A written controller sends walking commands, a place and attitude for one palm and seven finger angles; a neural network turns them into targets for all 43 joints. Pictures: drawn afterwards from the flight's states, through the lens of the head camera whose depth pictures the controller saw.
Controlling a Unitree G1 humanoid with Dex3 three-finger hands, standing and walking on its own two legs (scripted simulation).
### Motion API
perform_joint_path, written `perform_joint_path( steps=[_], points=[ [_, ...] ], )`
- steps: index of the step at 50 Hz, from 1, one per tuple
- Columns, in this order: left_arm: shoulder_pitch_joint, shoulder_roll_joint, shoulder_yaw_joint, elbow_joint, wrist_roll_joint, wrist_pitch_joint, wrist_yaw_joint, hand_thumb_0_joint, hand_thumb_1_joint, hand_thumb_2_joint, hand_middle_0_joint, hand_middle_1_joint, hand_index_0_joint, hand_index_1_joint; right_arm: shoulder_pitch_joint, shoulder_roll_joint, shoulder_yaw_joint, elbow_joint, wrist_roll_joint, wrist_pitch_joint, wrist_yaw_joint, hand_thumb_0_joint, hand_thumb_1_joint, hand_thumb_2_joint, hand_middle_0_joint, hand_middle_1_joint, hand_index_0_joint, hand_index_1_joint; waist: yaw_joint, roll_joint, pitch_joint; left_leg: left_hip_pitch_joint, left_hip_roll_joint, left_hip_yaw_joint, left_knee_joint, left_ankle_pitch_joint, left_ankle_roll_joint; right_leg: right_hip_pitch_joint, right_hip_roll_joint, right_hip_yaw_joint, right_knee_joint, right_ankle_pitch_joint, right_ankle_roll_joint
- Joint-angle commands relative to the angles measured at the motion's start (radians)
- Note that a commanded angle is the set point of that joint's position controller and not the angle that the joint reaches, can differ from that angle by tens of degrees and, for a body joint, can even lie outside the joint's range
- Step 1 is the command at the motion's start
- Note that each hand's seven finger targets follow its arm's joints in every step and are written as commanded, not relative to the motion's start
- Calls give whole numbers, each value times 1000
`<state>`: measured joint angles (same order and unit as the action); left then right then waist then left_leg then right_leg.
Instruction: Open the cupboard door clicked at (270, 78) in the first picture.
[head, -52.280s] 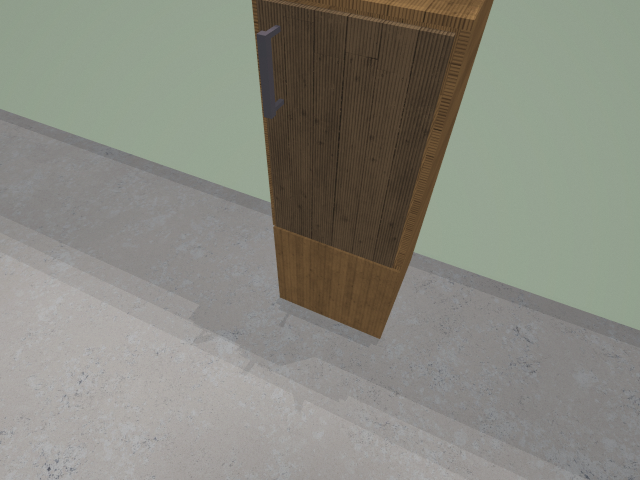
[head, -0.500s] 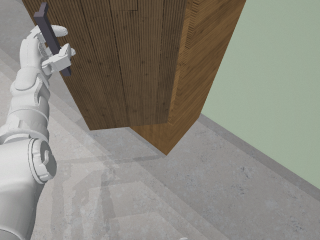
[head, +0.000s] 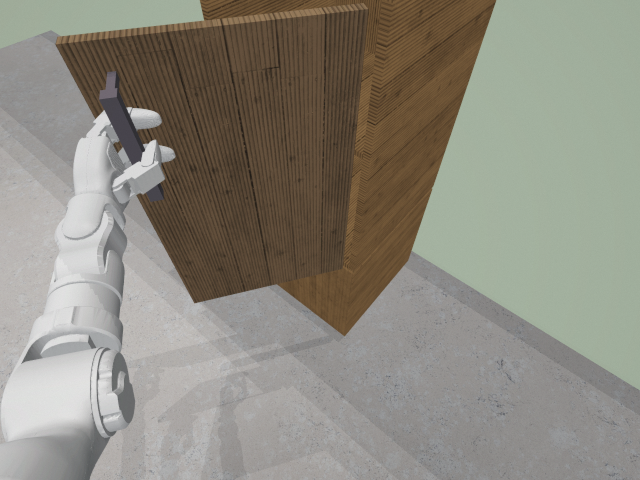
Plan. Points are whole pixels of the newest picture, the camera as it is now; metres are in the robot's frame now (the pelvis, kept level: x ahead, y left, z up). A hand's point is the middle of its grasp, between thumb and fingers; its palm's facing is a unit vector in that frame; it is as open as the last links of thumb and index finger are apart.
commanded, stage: pull the door open along its arc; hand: left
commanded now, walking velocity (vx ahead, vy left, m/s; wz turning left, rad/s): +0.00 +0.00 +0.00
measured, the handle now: (136, 141) +0.52 +0.21 +0.15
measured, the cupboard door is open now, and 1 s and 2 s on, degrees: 55 83 91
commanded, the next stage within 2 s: open thumb and fingers to let go in 1.18 s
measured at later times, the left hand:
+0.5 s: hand (176, 178) +0.44 +0.15 +0.15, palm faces +0.55 -0.84 -0.01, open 5.5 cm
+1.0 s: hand (225, 241) +0.35 +0.08 +0.15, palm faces +0.41 -0.91 +0.04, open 5.7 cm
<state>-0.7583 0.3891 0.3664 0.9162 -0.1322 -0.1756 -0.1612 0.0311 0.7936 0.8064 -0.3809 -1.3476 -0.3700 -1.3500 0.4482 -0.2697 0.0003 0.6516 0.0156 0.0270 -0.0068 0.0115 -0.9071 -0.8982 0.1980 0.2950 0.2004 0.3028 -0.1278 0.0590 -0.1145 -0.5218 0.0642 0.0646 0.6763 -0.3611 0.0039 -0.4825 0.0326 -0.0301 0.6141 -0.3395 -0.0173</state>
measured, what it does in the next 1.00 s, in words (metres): stands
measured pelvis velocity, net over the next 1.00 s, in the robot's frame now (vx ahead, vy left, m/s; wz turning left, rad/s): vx -0.01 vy -0.02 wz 0.04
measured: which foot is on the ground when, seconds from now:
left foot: down 0.00-1.00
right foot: down 0.00-1.00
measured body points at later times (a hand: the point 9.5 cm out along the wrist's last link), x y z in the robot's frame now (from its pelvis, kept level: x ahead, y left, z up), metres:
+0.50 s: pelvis -0.03 -0.02 +0.00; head +0.01 -0.03 +0.45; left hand +0.41 +0.19 +0.15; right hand +0.06 -0.26 -0.13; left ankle -0.02 +0.11 -0.72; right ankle -0.03 -0.11 -0.72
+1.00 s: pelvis -0.01 -0.02 +0.01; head -0.03 -0.04 +0.46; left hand +0.32 +0.13 +0.15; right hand +0.15 -0.25 -0.10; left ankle -0.02 +0.11 -0.72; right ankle -0.03 -0.11 -0.72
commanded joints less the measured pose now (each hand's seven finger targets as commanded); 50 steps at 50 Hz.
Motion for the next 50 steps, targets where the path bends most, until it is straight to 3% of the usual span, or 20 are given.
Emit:
perform_joint_path(
  steps=[1,4,7,8,9,11,12,15,16,18,21,23,26,32,34,36,41,47,50],
  points=[
    [-377,205,-17,-372,-33,-48,6,0,900,900,-400,-1350,-400,-1350,-7,-146,-52,-113,16,-35,-21,0,-900,-900,200,300,200,300,40,3,-332,268,-48,-43,-44,512,40,203,15,-10,-40,567,4],
    [-493,184,-38,-323,-20,-18,42,0,900,900,-400,-1350,-400,-1350,-25,-141,-49,-84,17,-39,-36,0,-900,-900,200,300,200,300,10,-38,-250,240,-54,-45,-61,376,39,154,11,-4,-64,478,9],
    [-535,160,-60,-303,-4,-29,66,0,900,900,-400,-1350,-400,-1350,-43,-130,-42,-74,14,-53,-42,0,-900,-900,200,300,200,300,18,26,-283,271,-64,-51,-64,332,35,143,3,2,-65,411,1],
    [-562,133,90,-294,-63,-16,222,0,900,900,-400,-1350,-400,-1350,-80,-100,-35,-72,10,-65,-40,0,-900,-900,200,300,200,300,85,-8,-245,200,-70,-56,-67,317,24,151,7,-14,-80,367,5],
    [-555,59,23,-305,-42,-7,301,0,900,900,-400,-1350,-400,-1350,-94,-100,-34,-67,1,-76,-31,0,-900,-900,200,300,200,300,61,-24,-254,208,-70,-57,-72,298,20,150,9,-13,-74,350,12],
    [-563,37,35,-288,17,-9,445,0,900,900,-400,-1350,-400,-1350,-87,-100,-39,-46,-20,-89,-17,0,-900,-900,200,300,200,300,57,-89,-264,192,-67,-66,-62,303,21,141,6,-21,-61,336,15],
    [-572,25,29,-297,65,-12,514,0,900,900,-400,-1350,-400,-1350,-95,-94,-44,-44,-32,-91,-9,0,-900,-900,200,300,200,300,59,-43,-296,194,-69,-59,-54,308,20,133,0,-17,-46,339,15],
    [-617,-54,-39,-300,193,-12,681,0,900,900,-400,-1350,-400,-1350,-96,-85,-54,-24,-64,-92,11,0,-900,-900,200,300,200,300,37,-11,-337,196,-68,-59,-35,306,17,93,-6,-19,-25,311,13],
    [-615,-69,-50,-271,210,-8,708,0,900,900,-400,-1350,-400,-1350,-91,-86,-60,-17,-68,-88,10,0,-900,-900,200,300,200,300,25,-69,-328,183,-64,-65,-34,292,19,92,-5,-20,-32,301,14],
    [-637,-113,-95,-269,212,-3,714,0,900,900,-400,-1350,-400,-1350,-92,-88,-63,-16,-70,-84,7,0,-900,-900,200,300,200,300,10,-78,-340,184,-64,-57,-39,268,19,98,-5,-11,-39,298,16],
    [-668,-111,-110,-274,202,-6,685,0,900,900,-400,-1350,-400,-1350,-85,-89,-66,-10,-68,-78,-7,0,-900,-900,200,300,200,300,7,-87,-359,194,-63,-54,-44,278,21,133,-7,-3,-47,329,12],
    [-669,-115,-126,-277,198,-14,661,0,900,900,-400,-1350,-400,-1350,-91,-83,-65,-7,-62,-77,-15,0,-900,-900,200,300,200,300,7,-58,-346,195,-65,-46,-48,268,23,135,-10,4,-56,331,12],
    [-628,-102,-104,-298,177,-31,645,0,900,900,-400,-1350,-400,-1350,-86,-81,-64,-5,-60,-83,-19,0,-900,-900,200,300,200,300,29,-56,-348,202,-67,-45,-58,278,25,167,-8,5,-67,343,9],
    [-406,-168,-122,-413,129,-26,622,0,900,900,-400,-1350,-400,-1350,-112,-74,-68,-27,-45,-97,-15,0,-900,-900,200,300,200,300,77,-60,-341,221,-68,-25,-86,330,23,244,-6,-1,-80,414,4],
    [-314,-208,-149,-488,120,-7,620,0,900,900,-400,-1350,-400,-1350,-126,-73,-69,-43,-41,-102,-10,0,-900,-900,200,300,200,300,94,-83,-331,232,-67,-21,-100,352,22,269,-5,-8,-84,438,3],
    [-227,-232,-175,-585,121,13,622,0,900,900,-400,-1350,-400,-1350,-147,-71,-71,-58,-39,-105,-8,0,-900,-900,200,300,200,300,116,-60,-331,261,-64,-17,-111,387,19,295,-7,-12,-86,457,-2],
    [-10,-326,-262,-796,111,103,640,0,900,900,-400,-1350,-400,-1350,-233,-57,-63,-100,-36,-101,-11,0,-900,-900,200,300,200,300,142,-105,-256,305,-60,-11,-143,387,20,320,-15,-17,-119,445,2],
    [150,-428,-375,-997,128,213,685,0,900,900,-400,-1350,-400,-1350,-348,-21,-41,-137,-42,-74,-24,0,-900,-900,200,300,200,300,161,-142,-169,357,-61,-15,-167,369,16,341,-38,-10,-167,414,5],
    [180,-472,-422,-1044,148,256,717,0,900,900,-400,-1350,-400,-1350,-390,-1,-31,-139,-47,-52,-24,0,-900,-900,200,300,200,300,159,-138,-128,380,-65,-19,-165,360,12,337,-46,-10,-188,396,4]
  ],
)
